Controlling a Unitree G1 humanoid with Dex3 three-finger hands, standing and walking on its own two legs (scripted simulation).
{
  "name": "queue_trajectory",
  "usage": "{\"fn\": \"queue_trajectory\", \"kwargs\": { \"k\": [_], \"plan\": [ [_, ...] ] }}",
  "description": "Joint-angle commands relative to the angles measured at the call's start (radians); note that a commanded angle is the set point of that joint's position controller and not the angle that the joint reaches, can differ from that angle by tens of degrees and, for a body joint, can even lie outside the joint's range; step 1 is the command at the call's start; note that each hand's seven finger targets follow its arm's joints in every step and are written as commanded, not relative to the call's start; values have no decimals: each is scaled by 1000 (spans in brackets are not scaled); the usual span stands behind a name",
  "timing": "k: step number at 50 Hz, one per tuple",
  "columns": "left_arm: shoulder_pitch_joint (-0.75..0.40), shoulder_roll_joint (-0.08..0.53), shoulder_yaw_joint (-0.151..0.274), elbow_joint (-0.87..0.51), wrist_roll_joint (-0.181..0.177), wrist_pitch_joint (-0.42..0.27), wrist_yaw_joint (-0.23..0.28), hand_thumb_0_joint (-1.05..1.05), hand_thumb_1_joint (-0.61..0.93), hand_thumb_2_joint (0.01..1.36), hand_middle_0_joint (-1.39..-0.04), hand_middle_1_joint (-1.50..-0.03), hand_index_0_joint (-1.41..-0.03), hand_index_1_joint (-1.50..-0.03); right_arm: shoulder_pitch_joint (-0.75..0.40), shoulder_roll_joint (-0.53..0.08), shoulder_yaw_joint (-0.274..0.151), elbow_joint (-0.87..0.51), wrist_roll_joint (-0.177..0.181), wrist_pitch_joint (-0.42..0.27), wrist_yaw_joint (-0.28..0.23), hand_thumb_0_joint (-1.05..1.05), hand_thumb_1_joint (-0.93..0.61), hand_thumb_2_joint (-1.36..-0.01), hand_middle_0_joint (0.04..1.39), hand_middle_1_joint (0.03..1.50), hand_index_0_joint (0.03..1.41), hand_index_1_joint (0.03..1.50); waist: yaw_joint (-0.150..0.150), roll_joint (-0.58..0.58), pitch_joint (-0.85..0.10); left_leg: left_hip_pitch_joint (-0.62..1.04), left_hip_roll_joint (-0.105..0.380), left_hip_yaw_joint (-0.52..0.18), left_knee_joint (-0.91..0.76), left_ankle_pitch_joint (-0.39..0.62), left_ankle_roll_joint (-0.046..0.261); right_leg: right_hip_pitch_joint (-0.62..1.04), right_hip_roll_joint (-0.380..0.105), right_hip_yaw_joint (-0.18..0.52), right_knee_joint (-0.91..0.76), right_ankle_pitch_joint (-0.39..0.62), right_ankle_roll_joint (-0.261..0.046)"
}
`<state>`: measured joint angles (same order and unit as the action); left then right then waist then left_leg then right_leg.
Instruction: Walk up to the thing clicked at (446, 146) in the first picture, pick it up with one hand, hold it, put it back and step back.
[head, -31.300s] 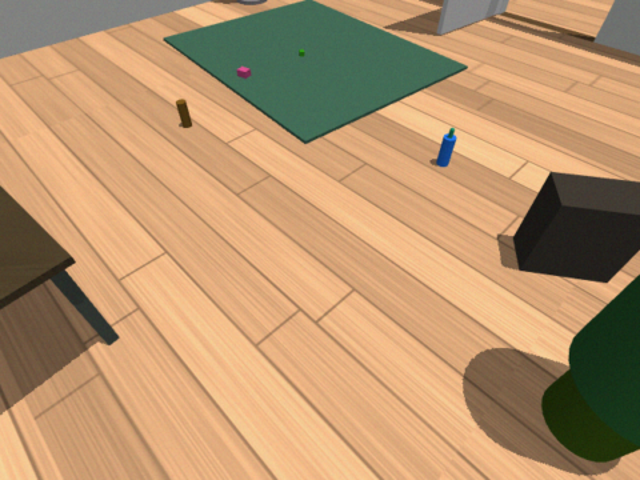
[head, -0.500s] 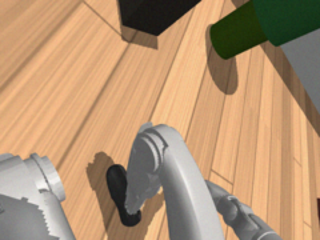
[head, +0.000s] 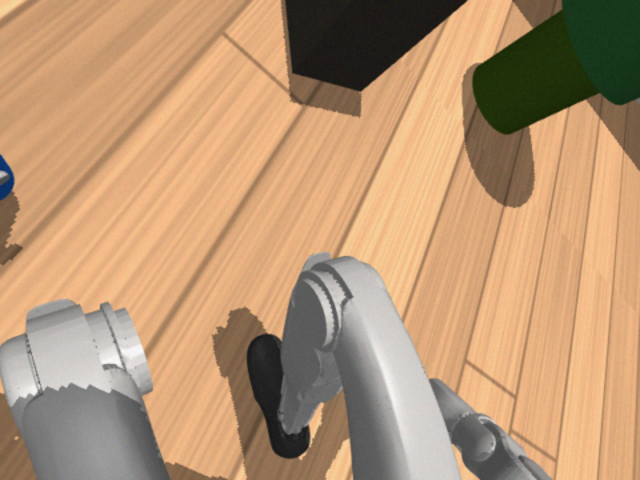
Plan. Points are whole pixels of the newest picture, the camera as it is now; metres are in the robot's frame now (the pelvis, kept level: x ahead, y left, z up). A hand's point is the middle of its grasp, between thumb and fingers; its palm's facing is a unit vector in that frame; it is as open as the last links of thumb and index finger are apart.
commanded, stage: settle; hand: left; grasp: from the side
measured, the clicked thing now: out of the picture +0.47 +0.29 -0.14
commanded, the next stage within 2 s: lift in 1.52 s
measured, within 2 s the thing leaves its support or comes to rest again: neither
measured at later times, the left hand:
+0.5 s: hand out of the picture +0.45 +0.31 -0.05, palm faces +0.22 -0.97 -0.08, open 9.9 cm
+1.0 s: hand out of the picture +0.46 +0.31 -0.01, palm faces +0.23 -0.97 -0.05, open 9.9 cm
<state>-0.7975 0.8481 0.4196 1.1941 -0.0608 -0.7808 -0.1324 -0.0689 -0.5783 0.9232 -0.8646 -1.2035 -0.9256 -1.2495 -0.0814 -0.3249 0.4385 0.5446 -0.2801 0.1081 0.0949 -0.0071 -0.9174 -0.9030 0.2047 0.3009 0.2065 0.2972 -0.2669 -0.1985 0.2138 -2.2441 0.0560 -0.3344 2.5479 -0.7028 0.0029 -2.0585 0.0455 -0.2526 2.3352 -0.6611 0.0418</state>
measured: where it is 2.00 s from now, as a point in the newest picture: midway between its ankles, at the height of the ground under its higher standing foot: (209, 449)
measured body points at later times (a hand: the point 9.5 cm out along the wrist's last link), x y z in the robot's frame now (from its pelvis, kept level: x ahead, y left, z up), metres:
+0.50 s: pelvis +0.01 -0.01 +0.02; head +0.23 +0.12 +0.39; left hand +0.44 +0.36 -0.04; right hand +0.16 -0.26 -0.07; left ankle +0.08 +0.13 -0.28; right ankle +0.13 -0.12 -0.28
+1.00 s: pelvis +0.02 -0.01 +0.04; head +0.23 +0.09 +0.42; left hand +0.45 +0.36 +0.00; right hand +0.15 -0.27 -0.07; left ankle +0.08 +0.13 -0.28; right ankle +0.13 -0.12 -0.28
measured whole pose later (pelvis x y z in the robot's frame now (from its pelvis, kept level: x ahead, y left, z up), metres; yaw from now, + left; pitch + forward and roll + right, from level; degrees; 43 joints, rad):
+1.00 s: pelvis +0.02 -0.01 +0.04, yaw +8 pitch +32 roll -8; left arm -0.74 0.58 0.45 0.92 -0.10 -0.48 -0.26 -0.07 -0.61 0.98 -0.86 -1.22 -0.92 -1.27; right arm 0.11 -0.30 0.13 0.62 -0.09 0.07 0.05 0.00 -0.91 -0.90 0.20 0.30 0.20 0.30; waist -0.19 -0.03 -0.04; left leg -2.24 0.06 -0.14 2.35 -0.69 0.00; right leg -2.14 0.00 -0.11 2.28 -0.70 0.00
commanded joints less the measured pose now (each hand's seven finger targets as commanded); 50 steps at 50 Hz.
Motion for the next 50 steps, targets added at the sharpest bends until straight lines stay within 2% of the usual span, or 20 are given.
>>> {"fn": "queue_trajectory", "kwargs": {
  "k": [1, 5, 6, 8, 10, 12, 16, 17, 18, 19, 23, 27, 30, 32, 35, 37, 38, 40, 43, 50],
  "plan": [
    [-346, 188, 27, -311, -43, -47, -7, 0, 38, 1226, -1341, -1454, -1352, -1460, 149, -326, -161, -5, 35, 10, -20, 0, -915, -900, 200, 299, 199, 299, -55, 659, -738, 507, 35, 101, -336, 167, -14, 253, 47, -21, -179, 221, -68],
    [-252, 124, 20, -261, -56, 14, -37, 0, 87, 1206, -1327, -1436, -1341, -1438, 181, -316, -197, -6, 70, 7, -21, 0, -905, -896, 200, 300, 199, 300, -49, 552, -714, 431, 24, 111, -347, 124, 0, 222, 41, -20, -184, 182, -65],
    [-318, 121, 8, -360, -62, 14, -47, 0, 85, 1217, -1339, -1445, -1352, -1448, 189, -310, -213, -5, 78, 1, -21, 0, -905, -896, 200, 300, 199, 300, -30, 559, -742, 433, 21, 122, -343, 128, 3, 220, 41, -10, -190, 191, -68],
    [-254, 104, 24, -323, -67, 43, -60, 0, 59, 1220, -1337, -1453, -1350, -1456, 207, -305, -235, -11, 92, -1, -21, 0, -904, -896, 200, 300, 199, 300, -16, 514, -756, 418, 17, 133, -343, 112, 10, 225, 41, 1, -199, 170, -67],
    [-330, 85, 10, -416, -87, 50, -77, 0, 55, 1229, -1330, -1454, -1343, -1458, 222, -299, -252, -7, 106, -6, -22, 0, -897, -895, 199, 300, 199, 300, -14, 532, -795, 439, 14, 138, -357, 113, 8, 208, 36, 6, -194, 169, -71],
    [-270, 131, 57, -395, -83, 75, -78, 0, 45, 1217, -1321, -1447, -1334, -1450, 235, -293, -264, -9, 120, -8, -26, 0, -898, -895, 200, 300, 199, 300, 22, 554, -834, 470, 12, 148, -376, 124, 7, 214, 32, 17, -192, 165, -75],
    [-374, 143, 60, -556, -97, 86, -85, 0, 44, 1235, -1319, -1445, -1325, -1455, 257, -277, -293, -10, 140, -11, -36, 0, -899, -898, 199, 300, 199, 300, 36, 622, -925, 539, 11, 167, -398, 139, 0, 205, 23, 45, -198, 171, -83],
    [-368, 135, 55, -552, -101, 94, -85, 0, 34, 1240, -1316, -1445, -1319, -1458, 263, -268, -298, -9, 145, -14, -38, 0, -899, -898, 199, 300, 199, 300, 40, 622, -937, 537, 8, 174, -399, 134, 3, 212, 22, 54, -204, 168, -83],
    [-350, 146, 82, -564, -106, 100, -85, 0, 38, 1247, -1310, -1446, -1313, -1460, 280, -269, -305, 3, 147, -16, -41, 0, -899, -899, 199, 300, 199, 300, 47, 626, -934, 542, 9, 178, -399, 153, 1, 223, 21, 59, -204, 183, -81],
    [-314, 118, 59, -537, -108, 110, -88, 0, 19, 1221, -1308, -1430, -1311, -1444, 275, -255, -303, 0, 152, -18, -41, 0, -903, -899, 199, 300, 199, 300, 51, 615, -934, 538, 7, 186, -401, 159, 4, 224, 21, 69, -212, 185, -82],
    [-414, 131, 72, -667, -112, 116, -85, 0, -8, 1228, -1303, -1435, -1305, -1451, 315, -249, -336, 27, 158, -27, -51, 0, -907, -901, 199, 300, 199, 300, 53, 624, -988, 552, 5, 201, -400, 197, 8, 252, 15, 91, -228, 218, -79],
    [-330, 81, 80, -514, -110, 147, -86, 0, -28, 1246, -1309, -1443, -1309, -1462, 321, -238, -341, 46, 169, -34, -52, 0, -904, -900, 199, 300, 199, 300, 43, 541, -904, 496, 0, 202, -411, 181, 16, 234, 12, 86, -246, 196, -77],
    [-344, 74, 85, -501, -107, 156, -100, 0, -86, 1249, -1326, -1464, -1328, -1482, 327, -234, -352, 41, 173, -34, -53, 0, -908, -901, 199, 300, 199, 300, 60, 507, -966, 509, -3, 210, -404, 213, 22, 265, 8, 91, -250, 220, -73],
    [-322, 41, 59, -463, -100, 168, -120, 0, -50, 1261, -1332, -1467, -1334, -1484, 328, -233, -357, 35, 175, -35, -52, 0, -905, -900, 199, 300, 199, 300, 58, 493, -961, 504, -5, 213, -411, 228, 22, 268, 7, 89, -254, 228, -73],
    [-280, 29, 71, -401, -92, 180, -135, 0, -43, 1284, -1339, -1474, -1338, -1495, 336, -227, -362, 41, 178, -40, -51, 0, -901, -900, 199, 300, 199, 300, 68, 461, -946, 506, -5, 221, -414, 251, 24, 269, 5, 93, -263, 244, -71],
    [-366, 43, 65, -496, -95, 176, -145, 0, -68, 1279, -1344, -1477, -1343, -1497, 337, -228, -371, 32, 179, -43, -50, 0, -900, -899, 199, 300, 199, 300, 74, 499, -1012, 549, -4, 225, -415, 275, 22, 284, 4, 99, -260, 260, -72],
    [-314, 61, 93, -456, -91, 185, -143, 0, -78, 1270, -1352, -1474, -1348, -1497, 339, -229, -374, 26, 182, -43, -51, 0, -904, -900, 199, 300, 199, 300, 86, 491, -1010, 542, -6, 225, -426, 268, 21, 282, 3, 98, -259, 246, -74],
    [-399, 41, 69, -544, -98, 179, -149, 0, -72, 1291, -1343, -1480, -1339, -1504, 346, -227, -380, 33, 184, -46, -51, 0, -902, -901, 199, 300, 199, 300, 75, 526, -1031, 571, -4, 227, -433, 272, 19, 277, 1, 98, -259, 251, -75],
    [-397, 100, 118, -589, -96, 180, -131, 0, -102, 1298, -1362, -1487, -1353, -1516, 351, -220, -381, 32, 188, -47, -53, 0, -906, -902, 199, 300, 199, 300, 104, 550, -1080, 605, -6, 228, -444, 298, 16, 284, -2, 109, -255, 257, -78],
    [-395, 52, 109, -579, -95, 185, -106, 0, -71, 1359, -1380, -1521, -1367, -1556, 361, -201, -392, 51, 190, -55, -63, 0, -909, -905, 199, 300, 198, 300, 89, 527, -1042, 585, -11, 239, -462, 238, 21, 275, -3, 121, -290, 215, -76]
  ]
}}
